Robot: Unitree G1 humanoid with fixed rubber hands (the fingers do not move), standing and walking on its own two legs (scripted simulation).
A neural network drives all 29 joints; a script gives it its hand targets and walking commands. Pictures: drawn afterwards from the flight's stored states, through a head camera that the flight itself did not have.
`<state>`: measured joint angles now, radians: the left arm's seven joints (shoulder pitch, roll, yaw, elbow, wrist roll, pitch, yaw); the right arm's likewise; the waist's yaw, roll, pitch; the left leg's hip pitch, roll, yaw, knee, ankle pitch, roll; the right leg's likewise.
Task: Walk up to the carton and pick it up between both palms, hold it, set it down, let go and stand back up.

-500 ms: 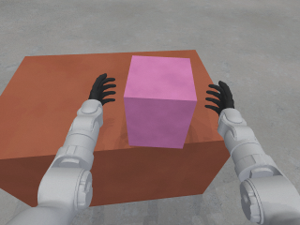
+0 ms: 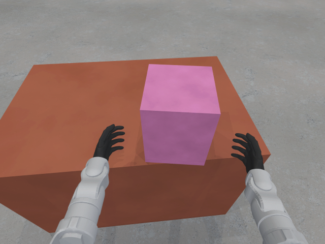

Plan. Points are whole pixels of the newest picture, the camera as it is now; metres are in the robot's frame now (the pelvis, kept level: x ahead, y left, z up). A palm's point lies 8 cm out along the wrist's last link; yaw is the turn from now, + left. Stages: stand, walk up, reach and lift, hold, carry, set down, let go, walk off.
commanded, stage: set down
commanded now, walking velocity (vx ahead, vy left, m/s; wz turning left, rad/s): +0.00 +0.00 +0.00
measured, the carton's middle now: (177, 116) +0.50 -0.02 +0.00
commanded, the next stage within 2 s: let go in 1.58 s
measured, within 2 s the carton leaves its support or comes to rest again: neither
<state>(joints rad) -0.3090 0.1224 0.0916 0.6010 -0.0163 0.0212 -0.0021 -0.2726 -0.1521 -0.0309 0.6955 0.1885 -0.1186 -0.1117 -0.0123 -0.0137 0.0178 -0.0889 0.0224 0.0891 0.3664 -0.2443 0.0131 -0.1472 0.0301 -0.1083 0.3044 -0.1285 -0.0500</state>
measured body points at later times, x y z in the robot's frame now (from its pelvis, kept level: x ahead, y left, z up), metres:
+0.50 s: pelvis +0.01 +0.01 +0.00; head +0.02 +0.01 +0.45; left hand +0.27 +0.20 -0.03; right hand +0.27 -0.20 -0.04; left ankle -0.03 +0.10 -0.75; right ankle +0.03 -0.09 -0.75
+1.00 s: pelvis +0.01 +0.00 +0.00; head +0.01 +0.02 +0.45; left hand +0.22 +0.23 -0.06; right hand +0.22 -0.21 -0.06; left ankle -0.03 +0.10 -0.75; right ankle +0.03 -0.09 -0.75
